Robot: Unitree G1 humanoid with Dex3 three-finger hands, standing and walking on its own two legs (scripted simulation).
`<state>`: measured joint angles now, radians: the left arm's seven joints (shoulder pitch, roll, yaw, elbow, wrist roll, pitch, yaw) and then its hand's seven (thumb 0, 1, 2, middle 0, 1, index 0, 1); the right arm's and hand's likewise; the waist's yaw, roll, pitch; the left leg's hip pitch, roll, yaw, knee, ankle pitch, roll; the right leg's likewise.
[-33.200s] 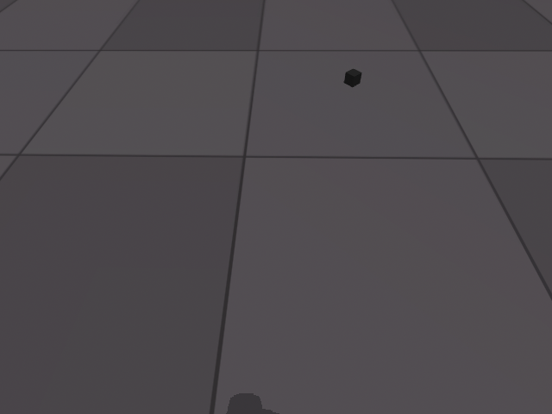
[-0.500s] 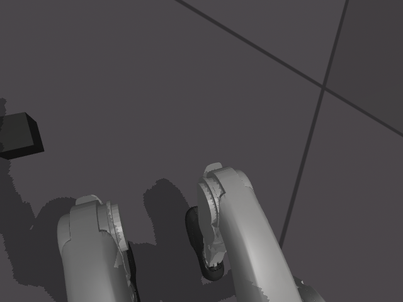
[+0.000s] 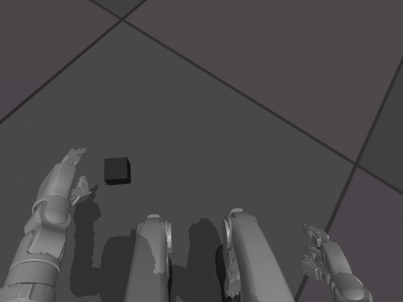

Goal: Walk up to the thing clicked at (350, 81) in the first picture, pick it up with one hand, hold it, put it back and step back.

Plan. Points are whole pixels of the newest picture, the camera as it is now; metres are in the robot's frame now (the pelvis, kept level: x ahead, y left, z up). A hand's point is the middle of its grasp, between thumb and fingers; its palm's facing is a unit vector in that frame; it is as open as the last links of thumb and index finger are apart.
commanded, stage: home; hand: left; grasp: from above
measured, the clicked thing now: (118, 171) +0.50 +0.26 -0.48
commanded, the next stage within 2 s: none
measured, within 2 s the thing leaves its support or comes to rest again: neither
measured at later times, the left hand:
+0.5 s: hand (64, 231) +0.25 +0.19 +0.09, palm faces +0.11 -0.97 -0.21, open 7.4 cm
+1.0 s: hand (42, 266) +0.21 +0.18 +0.14, palm faces +0.13 -0.97 -0.19, open 7.4 cm
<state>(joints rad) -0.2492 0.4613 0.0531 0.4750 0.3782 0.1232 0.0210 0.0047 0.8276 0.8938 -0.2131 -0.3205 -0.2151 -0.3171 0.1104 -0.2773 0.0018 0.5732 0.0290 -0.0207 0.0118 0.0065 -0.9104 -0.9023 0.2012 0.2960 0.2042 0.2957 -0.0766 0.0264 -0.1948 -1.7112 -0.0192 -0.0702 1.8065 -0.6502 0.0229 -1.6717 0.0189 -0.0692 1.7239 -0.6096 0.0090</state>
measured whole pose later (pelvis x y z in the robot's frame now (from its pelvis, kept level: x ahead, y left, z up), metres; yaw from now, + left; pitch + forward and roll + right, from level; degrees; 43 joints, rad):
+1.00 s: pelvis +0.07 -0.01 +0.19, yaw +4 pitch +10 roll -3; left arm 0.50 0.23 0.03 -0.11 -0.06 0.45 0.01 0.01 0.90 0.90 -0.20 -0.30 -0.20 -0.30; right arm 0.28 -0.22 0.05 0.50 0.01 -0.23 -0.18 0.01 -0.91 -0.90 0.20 0.30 0.21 0.30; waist -0.03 0.04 -0.16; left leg -0.68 -0.01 -0.08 1.00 -0.49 0.01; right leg -0.64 0.02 -0.06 0.93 -0.46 -0.01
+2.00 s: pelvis +0.08 +0.00 +0.19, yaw +4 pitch +10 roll -3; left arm 0.51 0.23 0.03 -0.12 -0.06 0.43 0.02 0.01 0.90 0.90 -0.20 -0.30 -0.20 -0.30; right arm 0.29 -0.22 0.04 0.52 0.01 -0.22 -0.18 0.01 -0.91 -0.90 0.20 0.30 0.21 0.30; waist -0.04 0.04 -0.16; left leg -0.68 -0.01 -0.07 1.01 -0.51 0.01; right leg -0.64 0.03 -0.05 0.93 -0.47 0.00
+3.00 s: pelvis +0.06 +0.00 +0.22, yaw +4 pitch +1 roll +0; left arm 0.22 0.28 0.03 0.61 0.04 0.08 0.03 0.01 0.90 0.90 -0.20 -0.30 -0.21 -0.30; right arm 0.19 -0.27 -0.02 0.83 -0.07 -0.04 -0.02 0.01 -0.91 -0.90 0.21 0.30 0.21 0.30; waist 0.03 -0.02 0.01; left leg -0.40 -0.05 -0.03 0.76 -0.39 0.03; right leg -0.39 -0.02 -0.01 0.76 -0.39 0.01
